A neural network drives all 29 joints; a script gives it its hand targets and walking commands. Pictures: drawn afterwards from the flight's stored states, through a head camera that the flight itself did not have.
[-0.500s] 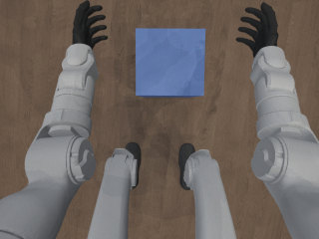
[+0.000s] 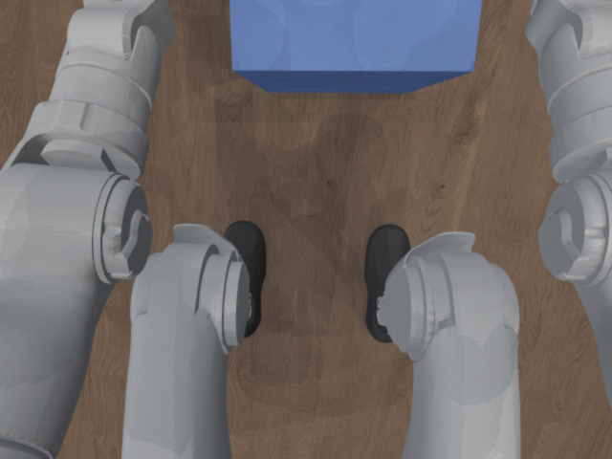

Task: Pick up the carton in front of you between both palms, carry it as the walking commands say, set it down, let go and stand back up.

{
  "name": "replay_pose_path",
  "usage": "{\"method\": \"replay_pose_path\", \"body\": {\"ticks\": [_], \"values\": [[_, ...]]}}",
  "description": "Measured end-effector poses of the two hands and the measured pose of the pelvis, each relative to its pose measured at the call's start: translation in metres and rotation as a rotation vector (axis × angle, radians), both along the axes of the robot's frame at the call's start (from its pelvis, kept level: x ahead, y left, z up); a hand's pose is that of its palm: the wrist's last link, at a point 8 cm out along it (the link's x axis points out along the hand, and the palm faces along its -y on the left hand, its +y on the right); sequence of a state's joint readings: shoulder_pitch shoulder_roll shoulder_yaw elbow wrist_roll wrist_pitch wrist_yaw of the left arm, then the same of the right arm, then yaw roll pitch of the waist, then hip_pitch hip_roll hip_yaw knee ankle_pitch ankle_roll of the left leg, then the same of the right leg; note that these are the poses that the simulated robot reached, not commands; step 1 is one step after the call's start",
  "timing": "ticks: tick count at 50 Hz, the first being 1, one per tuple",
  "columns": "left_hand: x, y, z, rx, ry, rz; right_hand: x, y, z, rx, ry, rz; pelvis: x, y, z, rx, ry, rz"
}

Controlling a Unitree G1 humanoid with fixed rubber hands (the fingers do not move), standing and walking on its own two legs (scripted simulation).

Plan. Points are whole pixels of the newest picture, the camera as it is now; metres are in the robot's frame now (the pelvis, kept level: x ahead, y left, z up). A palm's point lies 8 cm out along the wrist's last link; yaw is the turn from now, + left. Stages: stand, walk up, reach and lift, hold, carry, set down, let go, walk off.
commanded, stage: reach and lift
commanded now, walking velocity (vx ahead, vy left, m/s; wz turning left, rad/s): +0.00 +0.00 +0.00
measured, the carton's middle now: out of the picture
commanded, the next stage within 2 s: none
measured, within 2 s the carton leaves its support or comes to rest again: leaves its support in 0.94 s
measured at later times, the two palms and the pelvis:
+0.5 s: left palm out of the picture +0.57 +0.14 -0.19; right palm out of the picture +0.56 -0.20 -0.19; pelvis +0.01 +0.00 -0.02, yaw +0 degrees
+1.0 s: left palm out of the picture +0.57 +0.12 -0.17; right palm out of the picture +0.56 -0.18 -0.18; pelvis +0.01 +0.00 -0.03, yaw +0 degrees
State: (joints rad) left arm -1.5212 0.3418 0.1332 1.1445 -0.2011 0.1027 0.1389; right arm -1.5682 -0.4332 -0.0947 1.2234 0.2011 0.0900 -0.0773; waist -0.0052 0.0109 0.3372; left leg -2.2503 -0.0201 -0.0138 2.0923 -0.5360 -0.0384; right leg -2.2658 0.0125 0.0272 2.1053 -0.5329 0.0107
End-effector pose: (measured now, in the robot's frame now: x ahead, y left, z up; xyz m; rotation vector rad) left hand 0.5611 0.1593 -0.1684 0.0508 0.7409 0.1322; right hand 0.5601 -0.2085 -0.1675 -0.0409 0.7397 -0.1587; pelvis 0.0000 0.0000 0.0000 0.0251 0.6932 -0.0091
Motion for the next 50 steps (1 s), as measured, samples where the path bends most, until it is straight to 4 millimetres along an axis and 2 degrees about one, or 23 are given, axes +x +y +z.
{"method": "replay_pose_path", "body": {"ticks": [5,9,15,23,30,35,44,47,50], "values": [[0.002,-0.001,-0.029,0.001,0.003,-0.005,0.001,-0.001,-0.031,-0.006,0.003,0.004,0.002,-0.001,-0.015,0.0,-0.036,0.003],[0.006,-0.003,-0.039,-0.002,-0.016,-0.016,0.002,0.0,-0.041,-0.01,-0.007,0.001,0.006,-0.003,-0.023,-0.003,-0.062,0.004],[0.012,-0.009,-0.032,-0.003,-0.04,-0.032,0.006,0.003,-0.031,0.0,-0.039,-0.004,0.011,-0.001,-0.027,-0.007,-0.062,0.0],[0.007,-0.015,-0.023,-0.011,-0.015,-0.04,-0.001,0.007,-0.024,0.009,-0.013,0.006,0.01,0.001,-0.022,-0.006,-0.04,-0.002],[0.006,-0.034,-0.026,-0.034,-0.019,-0.068,0.001,0.029,-0.026,0.029,-0.021,0.038,0.004,0.001,-0.018,-0.004,-0.055,0.001],[0.007,-0.035,-0.025,-0.025,-0.016,-0.049,0.003,0.029,-0.025,0.017,-0.015,0.032,0.001,0.001,-0.018,-0.005,-0.081,0.0],[0.008,-0.032,-0.026,-0.067,-0.016,-0.058,0.003,0.027,-0.027,0.054,-0.016,0.05,0.004,-0.001,-0.033,-0.008,-0.092,0.008],[0.01,-0.032,-0.02,-0.045,-0.012,-0.045,0.001,0.03,-0.024,0.05,-0.012,0.042,0.006,-0.001,-0.034,-0.009,-0.08,0.009],[0.01,-0.035,-0.003,-0.022,-0.021,-0.018,-0.001,0.033,-0.008,0.015,-0.017,0.015,0.009,0.0,-0.031,-0.008,-0.06,0.004]]}}
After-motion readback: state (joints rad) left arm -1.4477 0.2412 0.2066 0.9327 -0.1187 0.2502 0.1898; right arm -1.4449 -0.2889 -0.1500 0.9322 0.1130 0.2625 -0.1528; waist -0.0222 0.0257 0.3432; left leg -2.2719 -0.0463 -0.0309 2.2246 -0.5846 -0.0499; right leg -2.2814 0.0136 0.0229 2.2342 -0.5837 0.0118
